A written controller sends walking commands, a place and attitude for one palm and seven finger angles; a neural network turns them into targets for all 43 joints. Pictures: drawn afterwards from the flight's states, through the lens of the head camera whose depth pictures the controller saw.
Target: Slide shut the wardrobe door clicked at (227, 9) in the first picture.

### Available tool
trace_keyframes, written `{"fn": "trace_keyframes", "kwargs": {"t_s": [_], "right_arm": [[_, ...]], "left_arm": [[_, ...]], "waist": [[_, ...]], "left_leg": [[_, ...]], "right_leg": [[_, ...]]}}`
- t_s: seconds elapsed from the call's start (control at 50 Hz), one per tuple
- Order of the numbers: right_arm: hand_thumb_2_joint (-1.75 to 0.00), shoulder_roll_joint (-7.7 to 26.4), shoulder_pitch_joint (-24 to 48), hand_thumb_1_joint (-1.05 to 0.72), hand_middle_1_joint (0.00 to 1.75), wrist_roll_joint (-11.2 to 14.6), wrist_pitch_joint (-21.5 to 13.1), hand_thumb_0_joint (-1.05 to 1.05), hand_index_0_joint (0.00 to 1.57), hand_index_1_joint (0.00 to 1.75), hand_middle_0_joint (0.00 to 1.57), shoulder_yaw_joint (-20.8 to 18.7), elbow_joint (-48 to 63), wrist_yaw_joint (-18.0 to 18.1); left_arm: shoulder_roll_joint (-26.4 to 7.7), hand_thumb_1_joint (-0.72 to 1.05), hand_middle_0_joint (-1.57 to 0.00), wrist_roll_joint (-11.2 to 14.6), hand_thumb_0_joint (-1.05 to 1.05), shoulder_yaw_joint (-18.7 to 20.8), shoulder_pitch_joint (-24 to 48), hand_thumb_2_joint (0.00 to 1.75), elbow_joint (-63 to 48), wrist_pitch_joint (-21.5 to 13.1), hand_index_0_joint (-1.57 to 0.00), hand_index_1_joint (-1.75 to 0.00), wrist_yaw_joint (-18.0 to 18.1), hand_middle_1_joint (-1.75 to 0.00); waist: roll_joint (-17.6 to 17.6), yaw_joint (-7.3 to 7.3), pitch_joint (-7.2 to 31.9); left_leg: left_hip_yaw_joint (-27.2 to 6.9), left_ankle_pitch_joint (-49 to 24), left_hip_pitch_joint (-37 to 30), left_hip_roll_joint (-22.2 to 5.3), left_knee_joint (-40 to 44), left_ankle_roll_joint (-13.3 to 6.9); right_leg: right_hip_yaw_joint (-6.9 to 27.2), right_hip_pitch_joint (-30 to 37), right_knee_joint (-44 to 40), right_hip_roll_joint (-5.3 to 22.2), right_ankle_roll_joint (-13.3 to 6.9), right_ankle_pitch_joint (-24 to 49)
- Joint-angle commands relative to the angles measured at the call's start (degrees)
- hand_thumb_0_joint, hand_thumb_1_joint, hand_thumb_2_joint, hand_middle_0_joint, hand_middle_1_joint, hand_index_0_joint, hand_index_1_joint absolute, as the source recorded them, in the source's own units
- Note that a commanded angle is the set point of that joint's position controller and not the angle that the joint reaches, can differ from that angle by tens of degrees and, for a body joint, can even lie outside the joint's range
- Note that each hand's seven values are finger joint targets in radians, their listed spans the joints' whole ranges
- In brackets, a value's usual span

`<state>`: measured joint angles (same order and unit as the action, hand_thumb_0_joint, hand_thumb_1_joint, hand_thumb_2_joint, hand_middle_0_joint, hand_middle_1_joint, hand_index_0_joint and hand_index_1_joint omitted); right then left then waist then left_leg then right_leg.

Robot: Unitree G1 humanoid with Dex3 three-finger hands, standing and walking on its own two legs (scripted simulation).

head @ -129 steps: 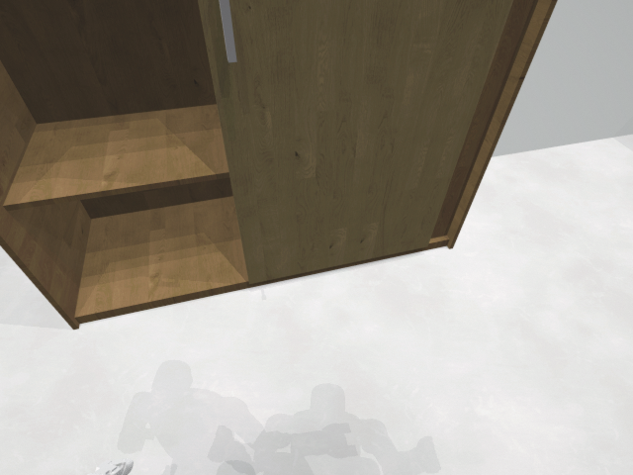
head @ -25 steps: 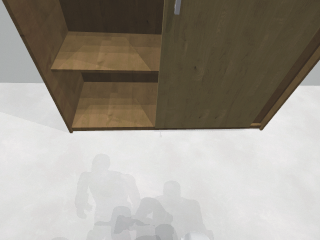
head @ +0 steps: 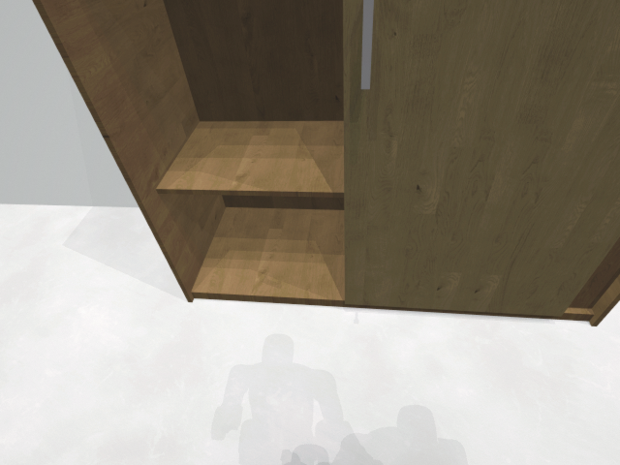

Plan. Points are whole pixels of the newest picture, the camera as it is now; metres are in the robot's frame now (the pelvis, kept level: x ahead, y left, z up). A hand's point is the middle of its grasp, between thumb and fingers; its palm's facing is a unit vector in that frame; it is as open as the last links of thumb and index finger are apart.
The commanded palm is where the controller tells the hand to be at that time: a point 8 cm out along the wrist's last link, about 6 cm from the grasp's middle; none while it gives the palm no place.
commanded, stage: take the last steps up to it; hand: right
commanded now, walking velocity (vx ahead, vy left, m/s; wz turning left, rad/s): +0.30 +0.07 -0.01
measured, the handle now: (367, 36) +0.81 -0.09 +0.23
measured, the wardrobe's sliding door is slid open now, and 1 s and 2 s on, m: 0.62 0.62 0.62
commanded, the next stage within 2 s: come to a stop and stand still in 0.72 s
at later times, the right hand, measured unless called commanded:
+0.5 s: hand (433, 422) +0.25 -0.17 -0.18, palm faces -0.08 +0.99 -0.08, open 7.3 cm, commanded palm none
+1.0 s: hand (416, 363) +0.35 -0.16 -0.18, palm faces +0.08 +0.98 -0.19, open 7.3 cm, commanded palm none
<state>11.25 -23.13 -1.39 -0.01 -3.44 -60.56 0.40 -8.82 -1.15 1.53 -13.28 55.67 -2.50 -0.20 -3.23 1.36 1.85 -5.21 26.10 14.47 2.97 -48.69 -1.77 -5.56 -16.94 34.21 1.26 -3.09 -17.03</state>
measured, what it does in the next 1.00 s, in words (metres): walks ahead: left foot, then right foot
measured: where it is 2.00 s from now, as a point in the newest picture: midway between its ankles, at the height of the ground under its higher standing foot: outside the picture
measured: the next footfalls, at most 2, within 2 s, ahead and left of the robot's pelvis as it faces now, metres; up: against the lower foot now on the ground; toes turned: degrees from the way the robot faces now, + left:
left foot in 0.64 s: +0.34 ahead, +0.09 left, +0.00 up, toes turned +9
right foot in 1.00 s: +0.46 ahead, -0.11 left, +0.00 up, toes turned -6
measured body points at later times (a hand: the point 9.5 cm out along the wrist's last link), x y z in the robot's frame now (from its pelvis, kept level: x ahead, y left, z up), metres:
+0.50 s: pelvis +0.16 -0.02 +0.01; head +0.19 -0.05 +0.45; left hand -0.03 +0.12 -0.11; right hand +0.25 -0.23 -0.17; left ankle +0.26 +0.11 -0.68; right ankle +0.02 -0.08 -0.73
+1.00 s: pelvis +0.35 +0.01 +0.00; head +0.37 +0.00 +0.45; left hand +0.45 +0.25 -0.14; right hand +0.34 -0.21 -0.16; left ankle +0.30 +0.09 -0.73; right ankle +0.43 -0.11 -0.73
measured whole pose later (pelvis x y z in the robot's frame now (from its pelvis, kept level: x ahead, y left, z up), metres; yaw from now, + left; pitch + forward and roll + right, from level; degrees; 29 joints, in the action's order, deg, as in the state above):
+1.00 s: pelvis +0.35 +0.01 +0.00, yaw +0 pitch -1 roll +2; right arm 8.3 -17.4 -0.9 -1.3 -1.8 -62.4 2.1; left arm -10.7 -0.8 2.6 -8.2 57.4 -0.9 1.7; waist 1.5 1.1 -2.6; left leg 10.5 21.1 7.1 2.0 -29.3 -3.2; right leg -3.9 -22.6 35.6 5.2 0.5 -7.6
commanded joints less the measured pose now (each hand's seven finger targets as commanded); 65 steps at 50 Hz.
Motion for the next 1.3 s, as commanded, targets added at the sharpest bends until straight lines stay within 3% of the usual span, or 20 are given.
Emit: {"fn": "trace_keyframes", "kwargs": {"t_s": [0.0,0.04,0.08,0.26,0.44,0.54,0.58,0.6,0.62,0.64,0.7,0.76,0.88,0.94,0.98,1.02,1.06,1.16,1.24,1.28], "right_arm": [[-0.90,4.0,1.9,-0.90,0.30,-0.7,-1.8,0.00,0.20,0.30,0.20,-0.9,3.4,-0.9],[-0.90,1.6,-0.2,-0.90,0.30,-0.7,-1.1,0.00,0.20,0.30,0.20,-0.8,2.0,-1.2],[-0.90,1.2,-0.4,-0.90,0.30,-0.6,-0.5,0.00,0.20,0.30,0.20,-0.9,1.5,-1.1],[-0.90,0.3,9.7,-0.90,0.30,-0.3,0.1,0.00,0.20,0.30,0.20,-0.5,2.6,-1.3],[-0.90,-1.6,22.6,-0.90,0.30,0.2,-1.0,0.00,0.20,0.30,0.20,0.9,4.5,-1.8],[-0.90,-0.6,15.2,-0.90,0.30,0.3,-2.0,0.00,0.20,0.30,0.20,0.8,2.5,-0.8],[-0.90,2.0,3.9,-0.90,0.30,0.1,-3.0,0.00,0.20,0.30,0.20,-0.3,-0.9,-0.4],[-0.90,6.2,-3.6,-0.90,0.30,-0.3,-3.7,0.00,0.20,0.30,0.20,-1.3,-2.5,0.4],[-0.90,8.9,-8.2,-0.90,0.30,0.3,-4.0,0.00,0.20,0.30,0.20,-2.2,-3.9,0.8],[-0.90,9.2,-5.6,-0.90,0.30,0.9,-3.5,0.00,0.20,0.30,0.20,-2.0,-3.0,1.1],[-0.90,2.1,5.1,-0.90,0.30,0.6,-3.9,0.00,0.20,0.30,0.20,-0.1,-1.0,1.7],[-0.90,-1.0,7.1,-0.90,0.30,-0.2,-4.8,0.00,0.20,0.30,0.20,0.8,0.8,1.8],[-0.90,0.5,5.0,-0.90,0.30,0.2,-3.3,0.00,0.20,0.30,0.20,1.6,0.4,1.5],[-0.90,3.6,4.4,-0.90,0.30,0.5,-2.0,0.00,0.20,0.30,0.20,0.9,0.7,2.1],[-0.90,2.7,2.2,-0.90,0.30,1.1,-1.0,0.00,0.20,0.30,0.20,0.9,2.2,2.6],[-0.90,2.1,-0.2,-0.90,0.30,1.2,-0.1,0.00,0.20,0.30,0.20,0.9,2.8,2.9],[-0.90,3.5,2.4,-0.90,0.30,0.9,1.3,0.00,0.20,0.30,0.20,-0.1,3.1,2.7],[-0.90,2.4,2.6,-0.90,0.30,0.8,2.3,0.00,0.20,0.30,0.20,-1.2,4.6,1.7],[-0.90,1.3,-0.3,-0.90,0.30,0.7,2.0,0.00,0.20,0.30,0.20,-1.2,4.5,1.4],[-0.90,3.5,-2.3,-0.90,0.30,-0.2,1.3,0.00,0.20,0.30,0.20,-1.4,3.8,1.6]], "left_arm": [[-7.5,0.90,-0.20,0.0,0.00,1.1,-8.2,0.90,0.4,-1.2,-0.20,-0.30,1.7,-0.30],[-5.8,0.90,-0.20,0.4,0.00,0.8,-9.4,0.90,1.8,-2.2,-0.20,-0.30,2.0,-0.30],[-4.8,0.90,-0.20,0.5,0.00,0.8,-12.2,0.90,3.4,-2.6,-0.20,-0.30,2.4,-0.30],[-3.1,0.90,-0.20,0.2,0.00,-0.1,-22.7,0.90,10.0,-2.8,-0.20,-0.30,3.6,-0.30],[-1.1,0.90,-0.20,-0.6,0.00,-0.5,-29.5,0.90,14.1,-2.1,-0.20,-0.30,4.1,-0.30],[-3.4,0.90,-0.20,-0.2,0.00,0.6,-27.0,0.90,14.0,-1.4,-0.20,-0.30,4.1,-0.30],[-3.9,0.90,-0.20,0.7,0.00,1.1,-23.9,0.90,12.6,-1.3,-0.20,-0.30,3.7,-0.30],[-1.8,0.90,-0.20,1.4,0.00,1.2,-23.3,0.90,11.1,-1.5,-0.20,-0.30,3.0,-0.30],[0.6,0.90,-0.20,1.8,0.00,1.0,-23.1,0.90,9.7,-1.9,-0.20,-0.30,2.9,-0.30],[-0.8,0.90,-0.20,1.6,0.00,1.4,-19.1,0.90,8.7,-1.4,-0.20,-0.30,2.9,-0.30],[2.1,0.90,-0.20,0.3,0.00,1.7,-12.5,0.90,6.9,0.4,-0.20,-0.30,1.8,-0.30],[4.0,0.90,-0.20,-0.2,0.00,1.3,-15.6,0.90,6.4,2.1,-0.20,-0.30,1.4,-0.30],[2.7,0.90,-0.20,0.1,0.00,-0.4,-7.1,0.90,4.2,1.8,-0.20,-0.30,1.5,-0.30],[-1.3,0.90,-0.20,0.3,0.00,0.4,-5.5,0.90,3.3,2.1,-0.20,-0.30,1.7,-0.30],[-7.6,0.90,-0.20,0.1,0.00,1.8,-8.5,0.90,2.6,2.0,-0.20,-0.30,2.2,-0.30],[-11.0,0.90,-0.20,0.5,0.00,2.4,-6.5,0.90,2.2,2.5,-0.20,-0.30,3.0,-0.30],[-11.1,0.90,-0.20,0.1,0.00,2.7,-1.8,0.90,0.6,3.1,-0.20,-0.30,3.7,-0.30],[-11.6,0.90,-0.20,-0.3,0.00,3.9,5.2,0.90,-2.2,4.0,-0.20,-0.30,3.3,-0.30],[-11.4,0.90,-0.20,-0.3,0.00,4.6,8.5,0.90,-3.0,4.7,-0.20,-0.30,2.4,-0.30],[-8.4,0.90,-0.20,0.2,0.00,4.5,7.3,0.90,-3.1,5.3,-0.20,-0.30,1.6,-0.30]], "waist": [[7.2,-1.57,-11.1],[9.2,-0.29,-10.0],[9.7,-0.57,-8.2],[8.9,-2.97,-9.1],[10.7,-6.58,-12.1],[13.0,-2.54,-6.4],[11.7,2.71,-0.5],[2.9,5.60,5.3],[-5.0,4.84,10.7],[0.4,5.09,7.0],[7.4,-0.94,-8.4],[2.7,-5.08,-8.6],[-3.5,-2.76,-4.4],[-1.5,-2.96,-2.9],[8.2,-3.57,1.9],[18.0,-2.56,1.7],[15.4,-2.48,-0.1],[11.2,-1.05,5.4],[13.7,0.63,5.5],[4.8,1.66,3.6]], "left_leg": [[1.6,-8.9,21.3,-6.1,-18.6,0.4],[2.4,-14.3,19.1,-6.0,-17.6,1.5],[3.0,-16.8,19.8,-5.9,-17.6,2.2],[7.0,-18.9,30.7,-7.2,-15.0,3.1],[12.5,-16.0,27.8,-6.1,1.5,0.9],[16.7,-11.3,9.6,-0.6,13.4,-2.3],[15.0,-20.4,-10.8,-2.0,19.6,-4.1],[1.6,-28.2,-25.7,-14.0,20.0,-8.9],[-18.3,-41.9,-34.3,-29.2,23.4,-16.4],[-16.4,-35.2,-25.9,-29.5,28.3,-18.0],[-4.7,-23.6,-1.1,-23.4,35.3,-12.0],[6.1,-31.1,7.4,-19.0,36.1,-8.9],[10.4,-54.9,-2.0,-13.4,28.3,-6.8],[9.7,-53.5,-4.4,-12.9,20.6,-4.4],[11.5,-33.8,3.4,-8.5,11.6,0.7],[8.5,9.9,6.0,-4.4,-2.9,2.5],[3.4,10.9,7.6,-4.8,-12.1,1.8],[4.8,4.2,9.3,-4.6,-10.9,3.0],[7.8,-3.5,0.1,-5.1,6.2,2.6],[5.8,-15.2,-5.7,-6.7,22.6,2.5]], "right_leg": [[24.4,3.5,-27.7,17.5,-1.4,-10.6],[14.6,3.8,-26.4,13.4,2.0,2.2],[11.1,6.4,-25.1,12.3,2.8,10.7],[9.0,19.1,-21.3,13.6,2.4,34.7],[7.2,23.6,-19.2,13.3,-0.9,44.1],[4.0,22.4,-6.6,13.3,-0.5,67.9],[3.1,12.2,7.2,12.1,1.2,59.5],[1.0,-1.9,23.0,8.0,1.8,35.7],[-0.2,-14.5,42.6,-0.9,3.3,-15.6],[5.2,-15.3,47.6,1.7,1.4,-16.0],[6.4,-14.6,43.4,7.2,1.7,-6.0],[4.1,-8.7,32.5,7.6,3.1,-4.1],[-0.1,-3.1,7.6,3.1,4.2,3.4],[0.8,3.1,-3.6,2.3,4.1,16.0],[9.0,16.7,-4.1,12.9,-1.2,60.1],[15.8,15.3,-9.3,22.6,-9.8,75.4],[14.7,9.2,-11.5,22.4,-10.7,60.2],[9.1,11.3,-9.3,17.8,-7.8,45.1],[8.0,3.3,-8.4,15.6,-5.1,25.7],[5.0,-3.5,-1.3,8.7,-0.2,5.5]]}}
